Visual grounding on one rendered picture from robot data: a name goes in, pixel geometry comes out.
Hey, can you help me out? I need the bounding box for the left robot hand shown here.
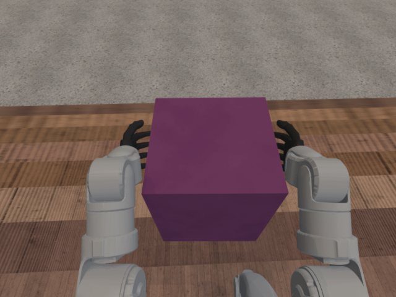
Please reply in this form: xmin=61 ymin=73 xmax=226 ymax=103
xmin=120 ymin=120 xmax=151 ymax=169

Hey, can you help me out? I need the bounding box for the carton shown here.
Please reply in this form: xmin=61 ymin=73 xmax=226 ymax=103
xmin=141 ymin=97 xmax=288 ymax=241

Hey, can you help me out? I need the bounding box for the robot right upper arm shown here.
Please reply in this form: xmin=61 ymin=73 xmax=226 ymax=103
xmin=290 ymin=265 xmax=368 ymax=297

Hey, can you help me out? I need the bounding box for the right robot hand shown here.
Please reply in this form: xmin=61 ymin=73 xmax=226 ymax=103
xmin=274 ymin=120 xmax=304 ymax=171

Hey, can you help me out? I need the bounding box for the robot left upper arm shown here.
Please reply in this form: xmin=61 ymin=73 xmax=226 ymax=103
xmin=76 ymin=264 xmax=147 ymax=297

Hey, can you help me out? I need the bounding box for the left robot forearm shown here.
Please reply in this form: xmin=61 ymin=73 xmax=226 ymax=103
xmin=75 ymin=145 xmax=142 ymax=297

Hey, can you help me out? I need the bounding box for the right robot forearm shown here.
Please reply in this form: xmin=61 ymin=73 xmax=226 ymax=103
xmin=285 ymin=145 xmax=369 ymax=297

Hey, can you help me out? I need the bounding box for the robot right thigh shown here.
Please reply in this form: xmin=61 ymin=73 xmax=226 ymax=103
xmin=233 ymin=272 xmax=278 ymax=297

